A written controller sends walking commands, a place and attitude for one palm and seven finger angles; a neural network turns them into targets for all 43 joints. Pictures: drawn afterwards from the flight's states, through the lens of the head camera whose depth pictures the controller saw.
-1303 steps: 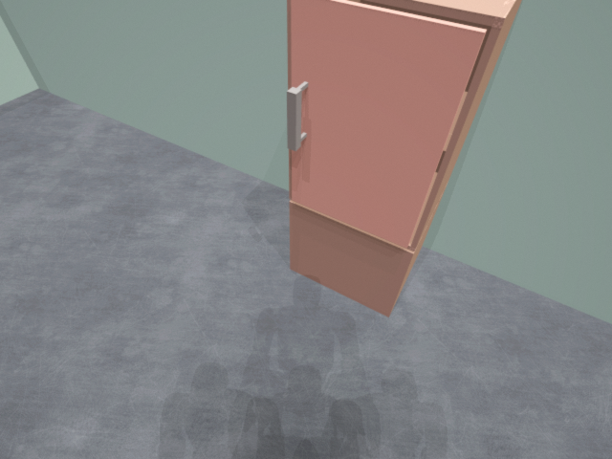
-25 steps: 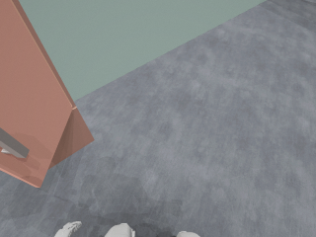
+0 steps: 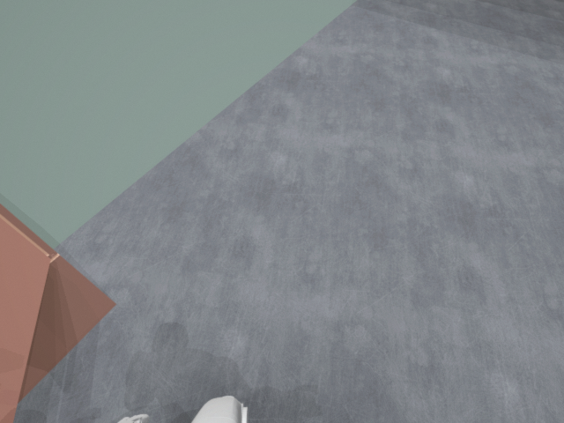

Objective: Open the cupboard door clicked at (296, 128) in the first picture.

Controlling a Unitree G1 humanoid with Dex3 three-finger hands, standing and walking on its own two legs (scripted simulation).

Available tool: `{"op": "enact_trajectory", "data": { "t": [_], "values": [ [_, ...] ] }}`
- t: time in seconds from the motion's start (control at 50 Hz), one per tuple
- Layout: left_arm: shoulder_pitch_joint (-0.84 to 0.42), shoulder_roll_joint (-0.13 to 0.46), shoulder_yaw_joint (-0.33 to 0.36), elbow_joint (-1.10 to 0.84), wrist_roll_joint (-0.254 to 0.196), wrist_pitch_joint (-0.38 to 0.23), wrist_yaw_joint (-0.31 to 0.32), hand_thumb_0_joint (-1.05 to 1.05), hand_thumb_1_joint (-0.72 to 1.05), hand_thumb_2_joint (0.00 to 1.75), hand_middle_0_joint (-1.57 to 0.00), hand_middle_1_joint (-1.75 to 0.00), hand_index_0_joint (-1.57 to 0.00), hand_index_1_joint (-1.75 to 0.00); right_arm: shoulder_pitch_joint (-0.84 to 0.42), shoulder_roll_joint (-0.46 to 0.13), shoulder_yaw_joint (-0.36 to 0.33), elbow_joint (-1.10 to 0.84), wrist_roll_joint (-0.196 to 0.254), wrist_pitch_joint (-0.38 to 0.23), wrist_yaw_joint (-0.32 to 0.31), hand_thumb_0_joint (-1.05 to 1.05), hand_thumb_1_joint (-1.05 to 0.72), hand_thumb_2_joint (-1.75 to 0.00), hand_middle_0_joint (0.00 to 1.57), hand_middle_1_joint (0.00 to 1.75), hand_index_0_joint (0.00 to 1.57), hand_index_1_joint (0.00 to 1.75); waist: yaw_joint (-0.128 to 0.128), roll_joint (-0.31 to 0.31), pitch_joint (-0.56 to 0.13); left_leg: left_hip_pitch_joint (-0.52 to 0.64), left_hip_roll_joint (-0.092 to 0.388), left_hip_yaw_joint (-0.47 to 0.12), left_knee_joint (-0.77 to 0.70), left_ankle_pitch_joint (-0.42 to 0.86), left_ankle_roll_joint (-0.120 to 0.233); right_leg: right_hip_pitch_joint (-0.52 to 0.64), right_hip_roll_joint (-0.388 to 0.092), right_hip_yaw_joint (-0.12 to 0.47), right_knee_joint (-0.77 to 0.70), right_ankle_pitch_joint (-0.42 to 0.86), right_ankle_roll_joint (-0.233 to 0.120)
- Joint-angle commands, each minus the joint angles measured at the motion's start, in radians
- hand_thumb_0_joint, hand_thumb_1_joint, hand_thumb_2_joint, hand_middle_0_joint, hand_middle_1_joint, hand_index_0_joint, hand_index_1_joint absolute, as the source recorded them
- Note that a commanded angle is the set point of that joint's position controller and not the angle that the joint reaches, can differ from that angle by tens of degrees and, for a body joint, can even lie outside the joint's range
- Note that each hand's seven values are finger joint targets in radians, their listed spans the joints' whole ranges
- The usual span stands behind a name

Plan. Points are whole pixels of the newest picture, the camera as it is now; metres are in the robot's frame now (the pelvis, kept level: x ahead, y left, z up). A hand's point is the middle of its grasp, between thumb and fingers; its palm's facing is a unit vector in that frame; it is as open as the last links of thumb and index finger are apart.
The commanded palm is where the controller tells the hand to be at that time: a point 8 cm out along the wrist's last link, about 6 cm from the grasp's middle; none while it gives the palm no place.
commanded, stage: walk to a spot facing it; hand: left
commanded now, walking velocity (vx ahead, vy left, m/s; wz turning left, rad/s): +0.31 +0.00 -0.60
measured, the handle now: out of the picture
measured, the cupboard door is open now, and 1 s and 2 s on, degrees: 46 46 46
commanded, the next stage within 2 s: turn to face it in 1.28 s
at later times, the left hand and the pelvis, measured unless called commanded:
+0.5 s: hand (223, 304) +0.33 +0.14 -0.16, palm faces -0.35 -0.92 -0.17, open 7.4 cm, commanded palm none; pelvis +0.14 -0.01 +0.00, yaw -18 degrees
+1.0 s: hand (276, 243) +0.48 +0.05 -0.19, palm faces -0.41 -0.89 -0.20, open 7.2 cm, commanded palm none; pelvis +0.36 -0.12 -0.01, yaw -27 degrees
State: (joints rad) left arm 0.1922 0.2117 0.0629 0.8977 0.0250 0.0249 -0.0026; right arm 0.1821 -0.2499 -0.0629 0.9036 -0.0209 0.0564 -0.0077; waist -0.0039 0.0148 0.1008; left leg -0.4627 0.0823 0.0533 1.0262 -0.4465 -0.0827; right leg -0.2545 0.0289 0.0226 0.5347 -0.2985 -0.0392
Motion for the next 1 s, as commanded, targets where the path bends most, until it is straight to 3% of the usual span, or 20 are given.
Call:
{"op": "enact_trajectory", "data": {
  "t": [0.0, 0.06, 0.12, 0.14, 0.16, 0.18, 0.24, 0.3, 0.48, 0.54, 0.56, 0.58, 0.62, 0.7, 0.82, 0.88, 0.9, 0.92, 0.94, 0.98],
  "values": [
    [0.068, 0.217, 0.056, -0.038, 0.0, -0.038, 0.001, 0.0, 0.9, 0.9, -0.2, -0.3, -0.2, -0.3, -0.093, -0.061, -0.019, -0.118, 0.0, -0.047, 0.015, 0.0, -0.9, -0.9, 0.2, 0.3, 0.2, 0.3, 0.046, -0.147, -0.072, -0.068, -0.021, -0.017, -0.133, 0.05, 0.01, 0.094, -0.242, 0.348, -0.293, -0.089, -0.168],
    [0.081, 0.22, 0.061, -0.028, 0.001, -0.043, -0.004, 0.0, 0.9, 0.9, -0.2, -0.3, -0.2, -0.3, -0.103, -0.058, -0.018, -0.129, 0.003, -0.069, 0.015, 0.0, -0.9, -0.9, 0.2, 0.3, 0.2, 0.3, 0.048, -0.149, -0.066, 0.006, -0.049, -0.021, -0.282, 0.038, 0.023, 0.077, -0.236, 0.387, -0.279, -0.111, -0.171],
    [0.02, 0.193, 0.059, -0.033, -0.003, -0.043, -0.01, 0.0, 0.9, 0.9, -0.2, -0.3, -0.2, -0.3, 0.043, -0.071, -0.019, -0.082, 0.005, -0.092, 0.001, 0.0, -0.9, -0.9, 0.2, 0.3, 0.2, 0.3, -0.037, -0.106, -0.095, 0.348, -0.061, -0.012, -0.56, 0.15, 0.035, -0.129, -0.153, 0.335, -0.146, -0.144, -0.104],
    [0.004, 0.134, 0.045, -0.056, -0.008, -0.042, -0.019, 0.0, 0.9, 0.9, -0.2, -0.3, -0.2, -0.3, 0.152, -0.139, -0.029, -0.045, -0.003, -0.103, -0.016, 0.0, -0.9, -0.9, 0.2, 0.3, 0.2, 0.3, -0.083, 0.067, -0.123, 0.556, 0.059, -0.137, -0.664, 0.029, 0.074, -0.311, -0.058, 0.24, 0.014, -0.178, -0.052],
    [-0.007, 0.071, 0.029, -0.086, -0.016, -0.043, -0.031, 0.0, 0.9, 0.9, -0.2, -0.3, -0.2, -0.3, 0.281, -0.253, -0.052, -0.022, -0.028, -0.109, -0.024, 0.0, -0.9, -0.9, 0.2, 0.3, 0.2, 0.3, -0.133, 0.369, -0.165, 0.674, 0.373, -0.532, -0.791, -0.164, 0.191, -0.515, 0.073, 0.035, 0.376, -0.318, 0.017],
    [-0.102, 0.12, 0.041, -0.135, -0.009, -0.051, -0.042, 0.0, 0.9, 0.9, -0.2, -0.3, -0.2, -0.3, 0.301, -0.267, -0.05, -0.028, -0.02, -0.104, -0.036, 0.0, -0.9, -0.9, 0.2, 0.3, 0.2, 0.3, -0.139, 0.216, -0.099, 0.546, 0.474, -0.606, -0.868, -0.235, 0.276, -0.544, -0.034, 0.028, 0.522, -0.298, 0.026],
    [-0.087, 0.093, 0.04, -0.073, 0.011, -0.048, -0.061, 0.0, 0.9, 0.9, -0.2, -0.3, -0.2, -0.3, 0.174, -0.13, -0.008, -0.045, -0.018, -0.12, -0.021, 0.0, -0.9, -0.9, 0.2, 0.3, 0.2, 0.3, -0.044, 0.134, 0.002, 0.376, 0.32, -0.321, -0.839, 0.099, 0.207, -0.524, -0.115, 0.013, 0.691, -0.059, 0.042],
    [-0.077, 0.045, 0.019, -0.059, 0.006, -0.029, -0.076, 0.0, 0.9, 0.9, -0.2, -0.3, -0.2, -0.3, 0.22, -0.096, 0.007, -0.009, -0.01, -0.137, -0.028, 0.0, -0.9, -0.9, 0.2, 0.3, 0.2, 0.3, -0.028, 0.153, -0.066, 0.465, 0.228, -0.059, -0.777, 0.499, 0.164, -0.5, -0.111, -0.047, 0.62, 0.04, 0.058],
    [-0.252, 0.048, 0.0, -0.084, 0.001, -0.022, -0.075, 0.0, 0.9, 0.9, -0.2, -0.3, -0.2, -0.3, 0.305, -0.106, 0.014, 0.073, -0.022, -0.123, -0.021, 0.0, -0.9, -0.9, 0.2, 0.3, 0.2, 0.3, -0.044, 0.162, -0.015, 0.42, 0.253, 0.114, -0.73, 0.693, 0.156, -0.233, -0.064, -0.167, 0.178, 0.061, 0.007],
    [0.075, 0.129, 0.027, 0.015, 0.004, -0.044, -0.055, 0.0, 0.9, 0.9, -0.2, -0.3, -0.2, -0.3, 0.24, -0.129, 0.013, 0.068, -0.005, -0.118, -0.012, 0.0, -0.9, -0.9, 0.2, 0.3, 0.2, 0.3, 0.125, 0.058, -0.171, 0.237, 0.199, 0.184, -0.306, 0.863, 0.096, 0.315, -0.013, -0.164, 0.049, 0.079, -0.063],
    [0.251, 0.253, 0.064, 0.061, 0.007, -0.055, -0.036, 0.0, 0.9, 0.9, -0.2, -0.3, -0.2, -0.3, 0.226, -0.074, 0.022, 0.033, 0.016, -0.121, -0.003, 0.0, -0.9, -0.9, 0.2, 0.3, 0.2, 0.3, 0.193, -0.176, -0.307, -0.056, 0.08, 0.229, 0.046, 0.421, 0.051, 0.61, -0.272, 0.186, -0.033, 0.024, -0.156],
    [0.295, 0.321, 0.073, 0.078, -0.02, -0.051, -0.026, 0.0, 0.9, 0.9, -0.2, -0.3, -0.2, -0.3, 0.173, -0.044, 0.018, -0.01, 0.027, -0.122, -0.01, 0.0, -0.9, -0.9, 0.2, 0.3, 0.2, 0.3, 0.181, -0.274, -0.33, -0.243, -0.016, 0.107, 0.336, -0.194, 0.034, 0.613, -0.494, 0.558, -0.216, 0.163, -0.251],
    [0.104, 0.238, 0.054, 0.028, -0.024, -0.043, -0.004, 0.0, 0.9, 0.9, -0.2, -0.3, -0.2, -0.3, 0.09, -0.063, 0.0, -0.006, 0.01, -0.111, -0.008, 0.0, -0.9, -0.9, 0.2, 0.3, 0.2, 0.3, 0.097, -0.123, -0.149, -0.268, 0.093, -0.044, 0.337, -0.028, 0.045, 0.301, -0.428, 0.422, -0.272, -0.024, -0.227],
    [-0.046, 0.144, 0.024, -0.005, -0.003, -0.07, 0.0, 0.0, 0.9, 0.9, -0.2, -0.3, -0.2, -0.3, 0.209, -0.005, 0.006, 0.066, -0.012, -0.069, 0.007, 0.0, -0.9, -0.9, 0.2, 0.3, 0.2, 0.3, -0.041, -0.143, -0.083, -0.019, 0.087, 0.005, 0.024, 0.108, 0.024, -0.036, -0.267, 0.125, -0.327, 0.043, -0.151],
    [0.027, 0.137, 0.038, 0.055, -0.004, -0.089, -0.009, 0.0, 0.9, 0.9, -0.2, -0.3, -0.2, -0.3, 0.093, 0.017, 0.0, 0.024, -0.01, -0.097, 0.025, 0.0, -0.9, -0.9, 0.2, 0.3, 0.2, 0.3, -0.011, -0.107, -0.065, 0.047, 0.03, 0.034, -0.339, 0.218, 0.03, 0.037, -0.24, 0.126, -0.299, 0.031, -0.144],
    [0.028, 0.13, 0.035, 0.064, -0.014, -0.085, -0.008, 0.0, 0.9, 0.9, -0.2, -0.3, -0.2, -0.3, 0.131, -0.024, -0.008, 0.044, -0.012, -0.118, 0.02, 0.0, -0.9, -0.9, 0.2, 0.3, 0.2, 0.3, -0.045, -0.041, -0.073, 0.249, -0.006, 0.057, -0.521, 0.293, 0.041, 0.001, -0.191, 0.086, -0.179, 0.059, -0.099],
    [0.034, 0.101, 0.029, 0.058, -0.015, -0.084, -0.01, 0.0, 0.9, 0.9, -0.2, -0.3, -0.2, -0.3, 0.207, -0.071, -0.02, 0.068, -0.016, -0.127, 0.012, 0.0, -0.9, -0.9, 0.2, 0.3, 0.2, 0.3, -0.081, 0.053, -0.109, 0.408, 0.047, -0.033, -0.572, 0.245, 0.081, -0.094, -0.14, 0.054, -0.001, 0.109, -0.07],
    [0.056, 0.05, 0.015, 0.042, -0.015, -0.085, -0.014, 0.0, 0.9, 0.9, -0.2, -0.3, -0.2, -0.3, 0.339, -0.169, -0.042, 0.098, -0.032, -0.13, 0.004, 0.0, -0.9, -0.9, 0.2, 0.3, 0.2, 0.3, -0.121, 0.24, -0.19, 0.595, 0.259, -0.312, -0.632, 0.199, 0.177, -0.272, -0.032, -0.055, 0.299, -0.028, -0.022],
    [0.013, 0.041, 0.005, 0.009, -0.016, -0.094, -0.018, 0.0, 0.9, 0.9, -0.2, -0.3, -0.2, -0.3, 0.421, -0.21, -0.046, 0.104, -0.039, -0.12, -0.005, 0.0, -0.9, -0.9, 0.2, 0.3, 0.2, 0.3, -0.149, 0.267, -0.205, 0.627, 0.422, -0.555, -0.759, 0.147, 0.286, -0.401, 0.021, -0.07, 0.577, -0.275, -0.002],
    [-0.085, 0.06, 0.015, 0.004, -0.004, -0.093, -0.019, 0.0, 0.9, 0.9, -0.2, -0.3, -0.2, -0.3, 0.318, -0.129, -0.028, 0.088, -0.029, -0.118, -0.007, 0.0, -0.9, -0.9, 0.2, 0.3, 0.2, 0.3, -0.108, 0.168, -0.068, 0.428, 0.393, -0.474, -0.806, 0.096, 0.27, -0.499, -0.092, 0.014, 0.79, -0.13, 0.0]
  ]
}}
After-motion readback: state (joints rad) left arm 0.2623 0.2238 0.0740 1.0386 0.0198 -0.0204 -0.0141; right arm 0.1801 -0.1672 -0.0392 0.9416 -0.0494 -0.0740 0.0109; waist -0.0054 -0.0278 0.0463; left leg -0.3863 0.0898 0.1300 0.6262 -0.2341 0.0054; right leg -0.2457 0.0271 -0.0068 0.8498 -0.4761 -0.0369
